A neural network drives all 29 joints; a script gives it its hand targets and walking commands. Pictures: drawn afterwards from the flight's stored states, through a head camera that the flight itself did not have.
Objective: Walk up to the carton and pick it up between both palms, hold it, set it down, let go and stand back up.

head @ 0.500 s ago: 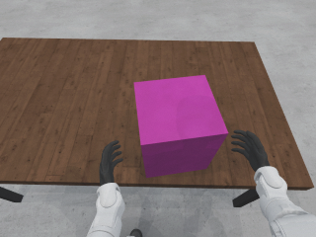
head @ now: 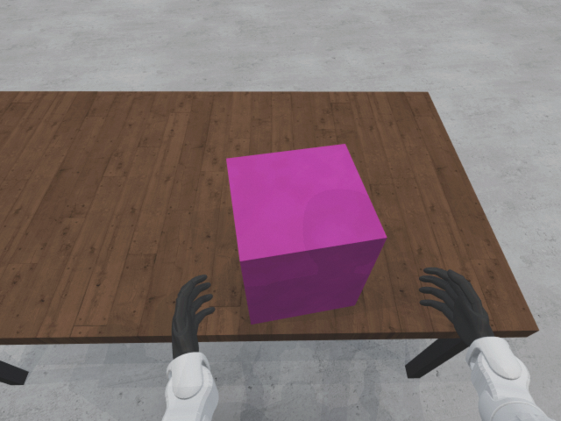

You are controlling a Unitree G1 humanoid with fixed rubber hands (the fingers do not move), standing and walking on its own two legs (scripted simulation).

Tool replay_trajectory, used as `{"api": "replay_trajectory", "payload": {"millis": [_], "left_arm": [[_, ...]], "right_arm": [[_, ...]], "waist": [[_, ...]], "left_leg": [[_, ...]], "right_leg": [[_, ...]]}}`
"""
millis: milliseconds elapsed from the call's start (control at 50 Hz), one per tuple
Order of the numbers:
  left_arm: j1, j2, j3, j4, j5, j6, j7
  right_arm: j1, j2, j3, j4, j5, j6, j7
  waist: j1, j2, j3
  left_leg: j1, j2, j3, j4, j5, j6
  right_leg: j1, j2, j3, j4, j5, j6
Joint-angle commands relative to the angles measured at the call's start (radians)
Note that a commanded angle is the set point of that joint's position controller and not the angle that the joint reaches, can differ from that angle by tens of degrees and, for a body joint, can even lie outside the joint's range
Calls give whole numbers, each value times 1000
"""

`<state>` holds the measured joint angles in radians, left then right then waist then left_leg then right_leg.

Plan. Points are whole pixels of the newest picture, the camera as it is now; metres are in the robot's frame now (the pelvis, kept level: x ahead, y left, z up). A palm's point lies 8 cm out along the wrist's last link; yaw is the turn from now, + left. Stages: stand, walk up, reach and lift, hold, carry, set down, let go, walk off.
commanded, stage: set down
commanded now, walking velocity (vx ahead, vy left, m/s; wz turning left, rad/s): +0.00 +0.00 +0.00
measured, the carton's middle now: (296, 238) +0.44 +0.00 -0.07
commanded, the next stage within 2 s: none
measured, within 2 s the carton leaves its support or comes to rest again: neither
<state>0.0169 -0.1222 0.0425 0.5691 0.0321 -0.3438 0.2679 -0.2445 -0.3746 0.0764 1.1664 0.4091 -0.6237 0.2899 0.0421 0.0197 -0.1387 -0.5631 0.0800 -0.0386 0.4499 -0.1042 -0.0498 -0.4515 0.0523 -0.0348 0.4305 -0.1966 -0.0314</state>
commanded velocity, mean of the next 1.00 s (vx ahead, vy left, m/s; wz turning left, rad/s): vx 0.00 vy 0.00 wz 0.00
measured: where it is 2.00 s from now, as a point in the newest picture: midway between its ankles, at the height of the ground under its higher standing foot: outside the picture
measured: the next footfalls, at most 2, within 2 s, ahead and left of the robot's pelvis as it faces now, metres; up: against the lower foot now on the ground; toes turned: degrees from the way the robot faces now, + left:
none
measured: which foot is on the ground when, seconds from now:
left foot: down 0.00-1.00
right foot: down 0.00-1.00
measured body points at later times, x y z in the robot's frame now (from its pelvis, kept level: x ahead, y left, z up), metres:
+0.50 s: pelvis +0.00 +0.00 +0.00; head +0.03 +0.00 +0.45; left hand +0.22 +0.17 -0.05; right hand +0.24 -0.26 -0.04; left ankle +0.06 +0.15 -0.74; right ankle +0.00 -0.10 -0.74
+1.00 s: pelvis +0.01 -0.01 +0.00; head +0.05 +0.01 +0.45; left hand +0.22 +0.19 -0.06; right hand +0.24 -0.27 -0.04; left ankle +0.06 +0.15 -0.74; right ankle +0.00 -0.10 -0.74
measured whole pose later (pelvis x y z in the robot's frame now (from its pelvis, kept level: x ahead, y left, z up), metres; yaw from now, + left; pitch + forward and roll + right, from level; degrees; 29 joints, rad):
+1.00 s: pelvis +0.01 -0.01 +0.00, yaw +0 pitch +8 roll -1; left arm 0.15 0.02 0.03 0.56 0.00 -0.28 0.16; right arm 0.01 -0.38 0.08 0.94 0.39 -0.52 0.21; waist 0.04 -0.01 -0.08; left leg -0.45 0.08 -0.04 0.45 -0.14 -0.05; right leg -0.34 0.05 -0.03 0.43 -0.23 -0.04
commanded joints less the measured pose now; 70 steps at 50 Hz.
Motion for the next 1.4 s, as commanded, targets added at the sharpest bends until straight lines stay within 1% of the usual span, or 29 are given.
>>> {"api": "replay_trajectory", "payload": {"millis": [0, 100, 120, 140, 200, 220, 260, 340, 420, 460, 480, 520, 580, 680, 740, 760, 800, 900, 960, 1020, 1040, 1100, 1140, 1180, 1200, 1280, 1320, 1340, 1380], "left_arm": [[14, 25, -106, -218, 11, -19, -3], [9, 38, -113, -203, -3, -36, -5], [9, 41, -121, -212, -7, -38, -3], [18, 46, -118, -210, -12, -43, -4], [28, 48, -132, -208, -20, -48, -4], [62, 49, -130, -231, -21, -49, -2], [55, 55, -122, -217, -20, -51, -4], [85, 61, -126, -238, -27, -49, -6], [93, 78, -121, -229, -30, -45, -14], [91, 86, -116, -231, -28, -41, -15], [94, 94, -114, -225, -32, -39, -20], [104, 101, -112, -216, -31, -34, -25], [100, 120, -105, -201, -37, -21, -38], [117, 140, -96, -192, -32, 3, -57], [126, 155, -89, -190, -34, 17, -72], [128, 156, -91, -207, -32, 16, -71], [137, 173, -82, -186, -28, 26, -84], [152, 197, -72, -197, -28, 39, -103], [146, 213, -59, -171, -24, 60, -119], [142, 230, -56, -182, -30, 74, -126], [136, 240, -53, -172, -32, 82, -131], [134, 257, -44, -163, -36, 102, -143], [128, 262, -41, -162, -38, 116, -149], [110, 275, -40, -156, -46, 132, -154], [103, 280, -39, -154, -48, 141, -158], [90, 312, -20, -151, -49, 178, -171], [81, 320, -17, -159, -53, 191, -175], [79, 321, -21, -159, -58, 199, -179], [76, 331, -17, -175, -59, 214, -182]], "right_arm": [[13, -279, 32, -139, 50, -29, 0], [41, -268, 42, -175, 52, -31, 0], [48, -268, 36, -193, 48, -33, 0], [58, -270, 32, -212, 45, -36, -2], [89, -273, 31, -220, 45, -33, -2], [119, -271, 36, -239, 50, -33, -3], [124, -265, 35, -243, 48, -30, -5], [156, -267, 33, -259, 54, -23, -8], [178, -251, 37, -280, 46, -13, -15], [180, -241, 38, -287, 43, -4, -17], [183, -236, 34, -289, 32, 0, -22], [201, -225, 38, -300, 27, 6, -25], [206, -207, 41, -306, 10, 20, -36], [229, -190, 43, -320, -5, 38, -47], [241, -181, 45, -335, -13, 48, -57], [248, -181, 47, -342, -11, 48, -57], [259, -165, 53, -342, -22, 57, -67], [282, -148, 49, -366, -35, 67, -84], [286, -127, 51, -356, -50, 87, -98], [284, -113, 46, -374, -62, 100, -107], [280, -102, 43, -382, -72, 107, -113], [288, -88, 39, -393, -89, 126, -127], [291, -76, 40, -394, -98, 142, -135], [278, -61, 33, -409, -109, 157, -141], [280, -54, 29, -410, -116, 165, -146], [283, -23, 27, -432, -144, 198, -166], [281, -11, 18, -447, -156, 210, -174], [281, -12, 12, -446, -165, 217, -178], [286, 1, 3, -455, -177, 228, -187]], "waist": [[-31, -149, -205], [-22, -148, -163], [-27, -150, -170], [-22, -157, -169], [-24, -157, -157], [-18, -156, -159], [-16, -164, -144], [-18, -172, -128], [-24, -181, -102], [-22, -173, -88], [-25, -185, -92], [-23, -179, -90], [-28, -189, -89], [-25, -175, -89], [-24, -179, -98], [-23, -162, -103], [-26, -171, -103], [-24, -157, -113], [-29, -159, -89], [-27, -157, -90], [-29, -164, -83], [-31, -174, -69], [-30, -162, -49], [-25, -171, -44], [-27, -162, -38], [-29, -164, -25], [-20, -159, -24], [-26, -157, -21], [-25, -145, -18]], "left_leg": [[457, -58, 53, 7, 74, 58], [438, -62, 64, 5, 41, 57], [446, -60, 63, 3, 35, 57], [449, -61, 64, 3, 38, 55], [466, -58, 60, -2, 17, 52], [475, -57, 59, -2, 26, 52], [471, -61, 63, -5, 7, 54], [488, -58, 55, -10, 1, 52], [474, -63, 56, -17, -28, 57], [468, -64, 56, -22, -40, 58], [470, -65, 57, -22, -34, 59], [477, -67, 59, -24, -27, 60], [479, -71, 63, -28, -35, 63], [501, -75, 65, -32, -9, 62], [501, -78, 66, -32, 24, 64], [505, -78, 63, -32, 31, 61], [502, -84, 69, -32, 40, 64], [520, -86, 66, -38, 76, 60], [520, -90, 71, -45, 63, 64], [526, -89, 68, -51, 55, 66], [525, -91, 71, -53, 39, 70], [519, -94, 73, -62, 26, 75], [523, -94, 72, -67, 20, 74], [528, -92, 73, -70, 5, 78], [533, -93, 77, -70, -2, 78], [532, -98, 82, -77, -21, 85], [535, -97, 84, -80, -22, 83], [542, -98, 85, -79, -21, 83], [551, -97, 87, -80, -20, 79]], "right_leg": [[148, 11, 24, 9, 41, -23], [137, 6, 28, 3, -3, -21], [130, 5, 27, 2, -7, -22], [132, 5, 27, 0, -5, -21], [109, 3, 29, -12, -41, -22], [118, 1, 30, -15, -31, -23], [113, -4, 35, -22, -56, -22], [111, -7, 36, -29, -68, -22], [114, -15, 45, -37, -91, -20], [111, -21, 49, -40, -106, -21], [117, -20, 48, -41, -94, -20], [120, -24, 50, -45, -84, -21], [126, -29, 52, -53, -85, -17], [134, -33, 53, -61, -50, -15], [155, -34, 54, -60, 11, -10], [159, -33, 53, -57, 24, -12], [179, -39, 60, -60, 69, -6], [201, -39, 61, -62, 143, 0], [206, -45, 67, -72, 142, 7], [206, -49, 67, -75, 145, 12], [203, -50, 68, -79, 125, 14], [211, -58, 75, -85, 134, 22], [205, -63, 76, -91, 123, 24], [192, -63, 75, -99, 85, 25], [184, -66, 76, -103, 70, 27], [195, -77, 86, -110, 69, 36], [194, -77, 83, -112, 53, 37], [190, -78, 83, -113, 60, 39], [189, -78, 79, -116, 50, 39]]}}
